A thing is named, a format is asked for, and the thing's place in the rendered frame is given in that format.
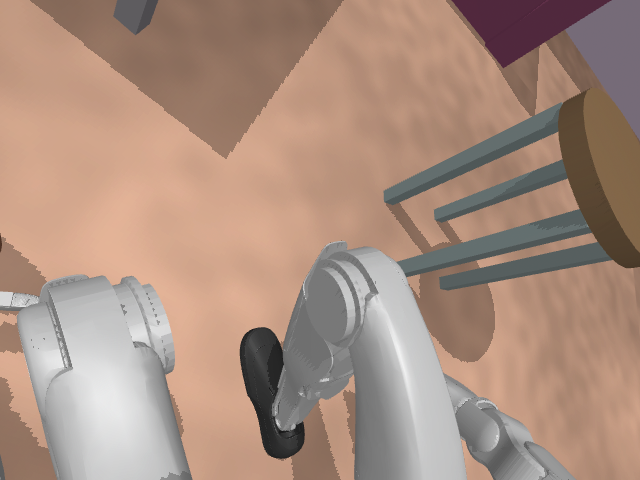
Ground left robot hand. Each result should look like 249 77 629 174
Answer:
0 291 39 311

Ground right robot arm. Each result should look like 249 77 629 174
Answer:
455 397 576 480

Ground right robot foot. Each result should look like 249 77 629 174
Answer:
240 327 305 459

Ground right robot hand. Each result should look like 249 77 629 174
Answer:
443 373 478 415

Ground armchair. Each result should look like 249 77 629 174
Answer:
452 0 611 68

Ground stool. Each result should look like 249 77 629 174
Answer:
384 88 640 291

